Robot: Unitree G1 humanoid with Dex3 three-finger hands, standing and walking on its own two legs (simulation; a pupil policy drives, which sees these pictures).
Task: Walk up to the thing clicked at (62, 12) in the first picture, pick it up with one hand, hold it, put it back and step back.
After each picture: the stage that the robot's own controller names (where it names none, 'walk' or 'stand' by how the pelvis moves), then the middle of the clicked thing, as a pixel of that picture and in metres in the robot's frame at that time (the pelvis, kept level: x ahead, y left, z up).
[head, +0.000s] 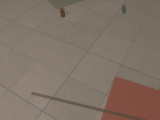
stand; (62, 12) +2.01 +0.31 -0.72
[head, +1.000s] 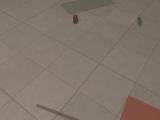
walk; (75, 19) +1.86 +0.17 -0.70
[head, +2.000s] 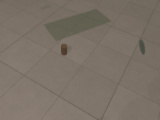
walk; (64, 49) +1.20 +0.14 -0.70
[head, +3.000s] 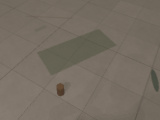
walk; (60, 89) +0.73 +0.16 -0.72
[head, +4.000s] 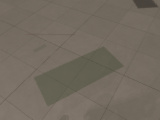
walk; out of the picture +0.43 +0.23 -0.71
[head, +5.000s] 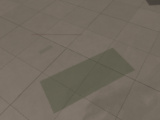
stand; out of the picture +0.33 +0.20 -0.70
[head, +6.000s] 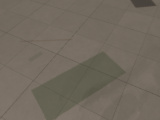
stand; out of the picture +0.28 +0.20 -0.72
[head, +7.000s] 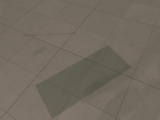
stand; out of the picture +0.26 +0.20 -0.71
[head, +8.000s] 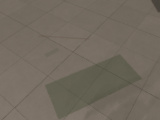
stand; out of the picture +0.28 +0.14 -0.72
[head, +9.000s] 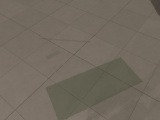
stand; out of the picture +0.28 +0.14 -0.72
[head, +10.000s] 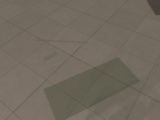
stand; out of the picture +0.27 +0.16 -0.72
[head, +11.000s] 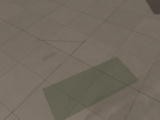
stand; out of the picture +0.27 +0.16 -0.72
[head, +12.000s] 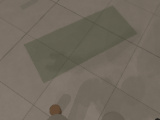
go down; (55, 111) +0.30 +0.15 -0.55
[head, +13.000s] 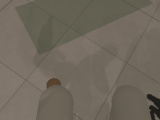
go down; (54, 87) +0.36 +0.14 -0.33
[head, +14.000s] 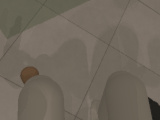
close in; (30, 77) +0.36 +0.16 -0.25
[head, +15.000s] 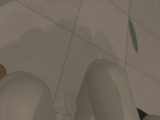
close; out of the picture +0.36 +0.18 -0.23
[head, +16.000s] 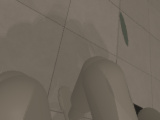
close; out of the picture +0.39 +0.20 -0.22
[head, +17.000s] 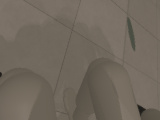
lift; out of the picture +0.36 +0.20 -0.21
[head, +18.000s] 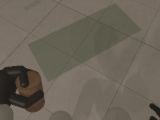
lift; (31, 92) +0.30 +0.17 +0.00
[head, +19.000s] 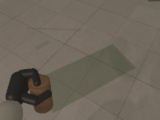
hold; (41, 94) +0.31 +0.16 +0.01
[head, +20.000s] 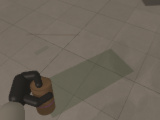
hold; (43, 96) +0.31 +0.15 +0.01
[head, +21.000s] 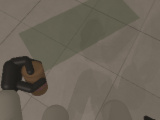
crouch; (35, 79) +0.36 +0.16 -0.08
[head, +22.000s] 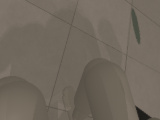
lower; out of the picture +0.41 +0.22 -0.22
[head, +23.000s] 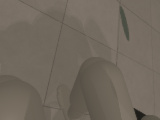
lower; out of the picture +0.41 +0.24 -0.22
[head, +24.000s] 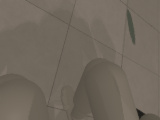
lower; out of the picture +0.40 +0.23 -0.23
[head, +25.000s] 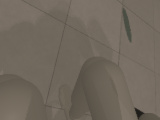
lower; out of the picture +0.39 +0.21 -0.23
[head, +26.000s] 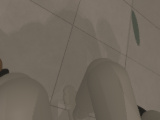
loosen; out of the picture +0.36 +0.18 -0.23
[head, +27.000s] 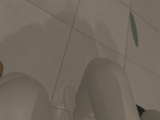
withdraw; out of the picture +0.36 +0.18 -0.23
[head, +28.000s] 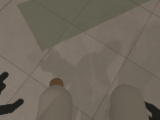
walk; (56, 86) +0.36 +0.13 -0.36
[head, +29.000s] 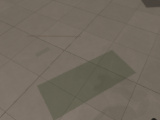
stand; out of the picture +0.27 +0.14 -0.66
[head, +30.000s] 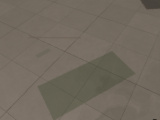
stand; out of the picture +0.28 +0.15 -0.67
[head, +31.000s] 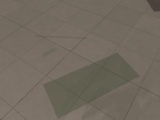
stand; out of the picture +0.28 +0.14 -0.70
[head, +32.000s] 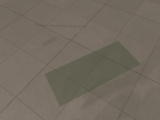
walk; out of the picture +0.31 +0.12 -0.71
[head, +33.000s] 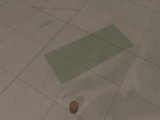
walk; (73, 107) +0.44 +0.04 -0.71
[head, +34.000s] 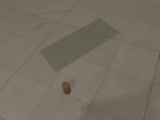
walk; (66, 88) +0.67 +0.23 -0.69
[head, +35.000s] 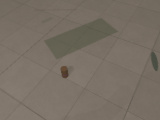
stand; (64, 72) +0.91 +0.23 -0.70
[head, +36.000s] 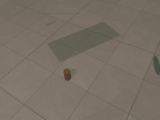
stand; (67, 74) +0.92 +0.19 -0.72
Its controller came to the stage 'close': yes
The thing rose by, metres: 0.72
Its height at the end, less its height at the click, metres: +0.00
